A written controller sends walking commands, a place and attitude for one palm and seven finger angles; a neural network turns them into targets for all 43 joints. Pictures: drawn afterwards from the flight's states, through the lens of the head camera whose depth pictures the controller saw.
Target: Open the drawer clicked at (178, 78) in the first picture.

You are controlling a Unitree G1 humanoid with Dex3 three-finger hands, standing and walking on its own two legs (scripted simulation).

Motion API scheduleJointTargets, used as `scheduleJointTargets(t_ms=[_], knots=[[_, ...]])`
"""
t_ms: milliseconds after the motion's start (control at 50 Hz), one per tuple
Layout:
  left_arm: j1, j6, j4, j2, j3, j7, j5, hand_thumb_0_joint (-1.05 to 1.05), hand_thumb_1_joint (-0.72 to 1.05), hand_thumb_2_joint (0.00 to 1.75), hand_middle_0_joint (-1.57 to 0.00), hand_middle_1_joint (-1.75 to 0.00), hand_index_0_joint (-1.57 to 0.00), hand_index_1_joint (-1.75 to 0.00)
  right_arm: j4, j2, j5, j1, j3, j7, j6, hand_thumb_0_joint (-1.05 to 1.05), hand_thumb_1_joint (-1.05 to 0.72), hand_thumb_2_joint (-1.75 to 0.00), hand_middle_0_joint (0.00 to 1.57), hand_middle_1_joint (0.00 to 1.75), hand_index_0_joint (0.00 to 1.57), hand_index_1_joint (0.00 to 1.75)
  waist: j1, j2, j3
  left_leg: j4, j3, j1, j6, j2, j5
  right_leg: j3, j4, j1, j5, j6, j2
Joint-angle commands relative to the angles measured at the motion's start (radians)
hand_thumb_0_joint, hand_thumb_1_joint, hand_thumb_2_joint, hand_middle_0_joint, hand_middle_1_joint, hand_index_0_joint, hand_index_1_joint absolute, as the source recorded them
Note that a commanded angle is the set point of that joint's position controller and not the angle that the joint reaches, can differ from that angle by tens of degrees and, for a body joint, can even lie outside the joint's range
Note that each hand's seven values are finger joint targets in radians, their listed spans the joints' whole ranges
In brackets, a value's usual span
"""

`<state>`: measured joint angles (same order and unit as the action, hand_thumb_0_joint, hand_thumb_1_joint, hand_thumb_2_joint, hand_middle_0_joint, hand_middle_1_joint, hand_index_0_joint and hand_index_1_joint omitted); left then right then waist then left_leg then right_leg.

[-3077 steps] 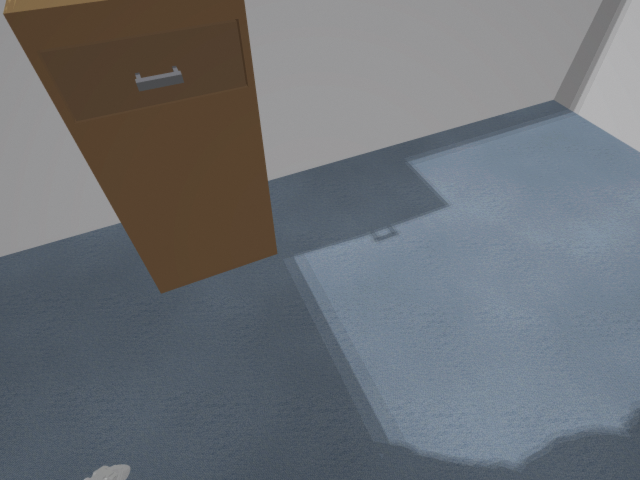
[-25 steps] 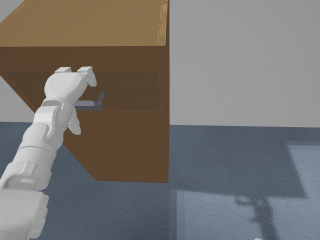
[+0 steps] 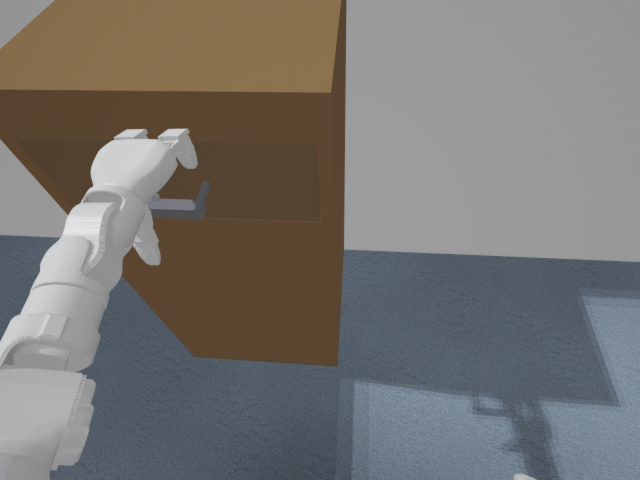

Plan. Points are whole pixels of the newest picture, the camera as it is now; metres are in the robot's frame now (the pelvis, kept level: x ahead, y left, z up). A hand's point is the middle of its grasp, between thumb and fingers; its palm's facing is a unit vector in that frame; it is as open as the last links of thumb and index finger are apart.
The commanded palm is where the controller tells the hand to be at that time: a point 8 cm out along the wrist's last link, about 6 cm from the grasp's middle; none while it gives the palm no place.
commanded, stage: re-aim the fingers above the handle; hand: left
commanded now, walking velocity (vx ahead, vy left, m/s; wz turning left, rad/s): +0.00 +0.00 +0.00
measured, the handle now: (173, 198) +0.48 +0.24 +0.05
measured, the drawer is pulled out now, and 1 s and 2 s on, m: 0.00 0.00 0.00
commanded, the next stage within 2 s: lower the fingers behind the handle in 1.80 s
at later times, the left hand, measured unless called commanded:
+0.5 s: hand (143, 203) +0.43 +0.24 +0.11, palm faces -0.02 -0.02 -1.00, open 13.8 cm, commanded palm +0.41 +0.25 +0.17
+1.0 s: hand (142, 199) +0.43 +0.25 +0.11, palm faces -0.04 -0.02 -1.00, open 13.8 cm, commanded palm +0.41 +0.25 +0.17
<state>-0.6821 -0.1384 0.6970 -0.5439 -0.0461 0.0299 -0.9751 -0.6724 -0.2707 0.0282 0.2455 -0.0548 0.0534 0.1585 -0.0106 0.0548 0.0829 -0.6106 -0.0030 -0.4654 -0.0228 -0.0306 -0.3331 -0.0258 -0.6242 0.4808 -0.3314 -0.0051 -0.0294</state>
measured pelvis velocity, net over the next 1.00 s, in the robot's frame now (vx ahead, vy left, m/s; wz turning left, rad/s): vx -0.01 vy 0.01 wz -0.02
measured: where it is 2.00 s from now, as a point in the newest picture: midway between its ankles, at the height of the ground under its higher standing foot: outside the picture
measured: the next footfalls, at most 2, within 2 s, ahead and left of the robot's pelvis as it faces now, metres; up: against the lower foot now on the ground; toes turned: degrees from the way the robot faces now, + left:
none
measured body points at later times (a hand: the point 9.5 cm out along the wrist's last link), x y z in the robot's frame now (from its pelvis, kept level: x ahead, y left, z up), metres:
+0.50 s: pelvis -0.01 +0.01 +0.00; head +0.03 -0.02 +0.45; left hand +0.42 +0.24 +0.16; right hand +0.07 -0.26 -0.13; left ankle -0.03 +0.14 -0.72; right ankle -0.02 -0.12 -0.72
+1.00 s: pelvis -0.01 +0.01 +0.00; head +0.04 -0.01 +0.45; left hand +0.43 +0.25 +0.16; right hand +0.06 -0.26 -0.14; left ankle -0.03 +0.14 -0.72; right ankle -0.02 -0.12 -0.72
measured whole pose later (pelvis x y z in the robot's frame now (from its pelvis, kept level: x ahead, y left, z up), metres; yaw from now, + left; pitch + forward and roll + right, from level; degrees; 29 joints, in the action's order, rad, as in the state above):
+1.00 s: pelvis -0.01 +0.01 +0.00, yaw -1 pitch +11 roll +0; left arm -0.68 -0.14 0.71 -0.57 -0.03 0.01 -0.98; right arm -0.67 -0.26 0.03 0.29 -0.06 0.05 0.15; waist -0.02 0.05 0.08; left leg -0.61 -0.02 -0.47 -0.01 -0.03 -0.32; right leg 0.00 -0.61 0.49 -0.30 -0.02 -0.03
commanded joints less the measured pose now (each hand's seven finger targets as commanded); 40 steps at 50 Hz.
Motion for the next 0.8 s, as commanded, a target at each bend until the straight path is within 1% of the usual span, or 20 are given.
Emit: scheduleJointTargets(t_ms=[0, 40, 80, 120, 160, 200, 300, 340, 380, 460, 480, 540, 560, 580, 620, 660, 680, 700, 740, 780], knots=[[-0.430, 0.023, -0.172, -0.284, 0.123, 0.042, 0.009, 0.00, -0.50, 0.30, -0.30, -1.20, -0.30, -1.20, 0.094, -0.130, 0.000, 0.041, -0.047, 0.010, -0.020, 0.00, -0.90, -0.90, 0.20, 0.30, 0.20, 0.30, -0.015, -0.031, 0.378, 0.018, -0.050, 0.167, 0.060, 0.061, 0.420, -0.004, 0.054, -0.207, 0.445, 0.031, 0.052], [-0.454, 0.020, -0.155, -0.264, 0.102, 0.033, 0.012, 0.00, -0.50, 0.30, -0.30, -1.20, -0.30, -1.20, 0.090, -0.133, 0.001, 0.044, -0.045, 0.013, -0.016, 0.00, -0.90, -0.90, 0.20, 0.30, 0.20, 0.30, -0.032, -0.075, 0.352, 0.026, -0.048, 0.149, 0.061, 0.061, 0.396, -0.005, 0.063, -0.203, 0.430, 0.029, 0.051], [-0.434, 0.011, -0.158, -0.311, 0.141, 0.031, 0.012, 0.00, -0.50, 0.30, -0.30, -1.20, -0.30, -1.20, 0.091, -0.134, 0.001, 0.044, -0.046, 0.015, -0.015, 0.00, -0.90, -0.90, 0.20, 0.30, 0.20, 0.30, -0.012, -0.043, 0.365, 0.032, -0.051, 0.153, 0.062, 0.062, 0.384, 0.000, 0.062, -0.216, 0.420, 0.032, 0.050], [-0.436, 0.001, -0.175, -0.283, 0.118, 0.026, 0.012, 0.00, -0.50, 0.30, -0.30, -1.20, -0.30, -1.20, 0.097, -0.130, 0.001, 0.043, -0.045, 0.015, -0.015, 0.00, -0.90, -0.90, 0.20, 0.30, 0.20, 0.30, -0.015, -0.040, 0.365, 0.033, -0.050, 0.152, 0.061, 0.062, 0.393, -0.002, 0.060, -0.213, 0.429, 0.031, 0.051], [-0.408, -0.012, -0.187, -0.303, 0.143, 0.028, 0.016, 0.00, -0.50, 0.30, -0.30, -1.20, -0.30, -1.20, 0.101, -0.131, 0.002, 0.041, -0.047, 0.014, -0.015, 0.00, -0.90, -0.90, 0.20, 0.30, 0.20, 0.30, -0.007, -0.034, 0.373, 0.035, -0.050, 0.156, 0.062, 0.060, 0.401, 0.000, 0.060, -0.220, 0.426, 0.032, 0.053], [-0.407, -0.014, -0.186, -0.254, 0.106, 0.031, 0.015, 0.00, -0.50, 0.30, -0.30, -1.20, -0.30, -1.20, 0.103, -0.128, 0.003, 0.038, -0.048, 0.012, -0.017, 0.00, -0.90, -0.90, 0.20, 0.30, 0.20, 0.30, -0.015, -0.039, 0.336, 0.039, -0.049, 0.152, 0.059, 0.058, 0.380, -0.007, 0.063, -0.186, 0.394, 0.032, 0.055], [-0.363, -0.010, -0.209, -0.332, 0.185, 0.059, 0.009, 0.00, -0.50, 0.30, -0.30, -1.20, -0.30, -1.20, 0.108, -0.130, -0.001, 0.035, -0.049, 0.009, -0.023, 0.00, -0.90, -0.90, 0.20, 0.30, 0.20, 0.30, 0.014, -0.022, 0.370, 0.046, -0.051, 0.150, 0.057, 0.056, 0.400, -0.005, 0.058, -0.222, 0.402, 0.036, 0.055], [-0.346, 0.002, -0.193, -0.323, 0.181, 0.065, 0.008, 0.00, -0.50, 0.30, -0.30, -1.20, -0.30, -1.20, 0.106, -0.133, 0.001, 0.029, -0.049, 0.009, -0.025, 0.00, -0.90, -0.90, 0.20, 0.30, 0.20, 0.30, 0.008, -0.045, 0.357, 0.050, -0.053, 0.142, 0.057, 0.056, 0.382, -0.006, 0.065, -0.221, 0.383, 0.034, 0.056], [-0.386, 0.012, -0.189, -0.283, 0.133, 0.067, 0.005, 0.00, -0.50, 0.30, -0.30, -1.20, -0.30, -1.20, 0.102, -0.134, 0.005, 0.023, -0.047, 0.008, -0.030, 0.00, -0.90, -0.90, 0.20, 0.30, 0.20, 0.30, -0.008, -0.033, 0.309, 0.059, -0.052, 0.146, 0.057, 0.051, 0.336, -0.008, 0.076, -0.174, 0.334, 0.032, 0.056], [-0.424, 0.009, -0.225, -0.287, 0.120, 0.055, 0.004, 0.00, -0.50, 0.30, -0.30, -1.20, -0.30, -1.20, 0.106, -0.133, 0.005, 0.027, -0.050, 0.015, -0.037, 0.00, -0.90, -0.90, 0.20, 0.30, 0.20, 0.30, -0.012, -0.008, 0.358, 0.056, -0.047, 0.183, 0.059, 0.053, 0.349, -0.003, 0.079, -0.183, 0.333, 0.034, 0.055], [-0.417, 0.009, -0.231, -0.259, 0.099, 0.050, 0.009, 0.00, -0.50, 0.30, -0.30, -1.20, -0.30, -1.20, 0.107, -0.131, 0.003, 0.028, -0.050, 0.015, -0.039, 0.00, -0.90, -0.90, 0.20, 0.30, 0.20, 0.30, -0.019, -0.012, 0.353, 0.054, -0.046, 0.199, 0.060, 0.052, 0.355, -0.007, 0.081, -0.173, 0.334, 0.034, 0.056], [-0.413, 0.006, -0.200, -0.257, 0.098, 0.038, 0.019, 0.00, -0.50, 0.30, -0.30, -1.20, -0.30, -1.20, 0.104, -0.136, 0.004, 0.031, -0.047, 0.018, -0.038, 0.00, -0.90, -0.90, 0.20, 0.30, 0.20, 0.30, -0.025, -0.040, 0.313, 0.058, -0.041, 0.183, 0.059, 0.054, 0.341, -0.012, 0.088, -0.162, 0.314, 0.034, 0.057], [-0.433, 0.004, -0.200, -0.241, 0.083, 0.035, 0.021, 0.00, -0.50, 0.30, -0.30, -1.20, -0.30, -1.20, 0.100, -0.133, 0.005, 0.027, -0.045, 0.017, -0.041, 0.00, -0.90, -0.90, 0.20, 0.30, 0.20, 0.30, -0.028, -0.041, 0.307, 0.060, -0.040, 0.185, 0.058, 0.051, 0.323, -0.011, 0.089, -0.148, 0.302, 0.031, 0.054], [-0.425, 0.003, -0.176, -0.274, 0.111, 0.036, 0.017, 0.00, -0.50, 0.30, -0.30, -1.20, -0.30, -1.20, 0.097, -0.137, 0.005, 0.029, -0.046, 0.019, -0.039, 0.00, -0.90, -0.90, 0.20, 0.30, 0.20, 0.30, -0.022, -0.036, 0.292, 0.062, -0.040, 0.176, 0.057, 0.052, 0.302, -0.009, 0.092, -0.141, 0.281, 0.034, 0.055], [-0.479, 0.000, -0.178, -0.246, 0.078, 0.039, 0.008, 0.00, -0.50, 0.30, -0.30, -1.20, -0.30, -1.20, 0.095, -0.133, 0.004, 0.030, -0.042, 0.018, -0.044, 0.00, -0.90, -0.90, 0.20, 0.30, 0.20, 0.30, -0.028, -0.017, 0.295, 0.061, -0.035, 0.177, 0.054, 0.052, 0.305, -0.013, 0.085, -0.123, 0.271, 0.036, 0.054], [-0.479, -0.008, -0.190, -0.299, 0.124, 0.046, 0.002, 0.00, -0.50, 0.30, -0.30, -1.20, -0.30, -1.20, 0.096, -0.134, 0.000, 0.035, -0.045, 0.018, -0.045, 0.00, -0.90, -0.90, 0.20, 0.30, 0.20, 0.30, -0.014, 0.006, 0.353, 0.051, -0.040, 0.193, 0.054, 0.053, 0.334, -0.006, 0.077, -0.153, 0.299, 0.038, 0.054], [-0.458, -0.005, -0.161, -0.301, 0.128, 0.048, -0.003, 0.00, -0.50, 0.30, -0.30, -1.20, -0.30, -1.20, 0.097, -0.131, -0.001, 0.035, -0.043, 0.020, -0.042, 0.00, -0.90, -0.90, 0.20, 0.30, 0.20, 0.30, -0.012, -0.003, 0.336, 0.051, -0.040, 0.178, 0.053, 0.055, 0.332, -0.009, 0.075, -0.152, 0.300, 0.039, 0.055], [-0.482, -0.004, -0.161, -0.257, 0.090, 0.049, 0.000, 0.00, -0.50, 0.30, -0.30, -1.20, -0.30, -1.20, 0.099, -0.129, 0.000, 0.033, -0.040, 0.018, -0.044, 0.00, -0.90, -0.90, 0.20, 0.30, 0.20, 0.30, -0.025, -0.011, 0.316, 0.052, -0.037, 0.170, 0.052, 0.053, 0.327, -0.013, 0.074, -0.134, 0.297, 0.036, 0.055], [-0.444, -0.007, -0.114, -0.383, 0.198, 0.054, -0.010, 0.00, -0.50, 0.30, -0.30, -1.20, -0.30, -1.20, 0.092, -0.142, -0.005, 0.040, -0.040, 0.023, -0.040, 0.00, -0.90, -0.90, 0.20, 0.30, 0.20, 0.30, 0.001, -0.028, 0.341, 0.049, -0.041, 0.148, 0.053, 0.053, 0.341, -0.009, 0.068, -0.174, 0.312, 0.039, 0.055], [-0.472, -0.009, -0.129, -0.312, 0.132, 0.053, -0.012, 0.00, -0.50, 0.30, -0.30, -1.20, -0.30, -1.20, 0.100, -0.131, -0.001, 0.039, -0.040, 0.019, -0.042, 0.00, -0.90, -0.90, 0.20, 0.30, 0.20, 0.30, -0.012, -0.007, 0.348, 0.045, -0.041, 0.149, 0.051, 0.053, 0.350, -0.011, 0.061, -0.159, 0.325, 0.037, 0.055]])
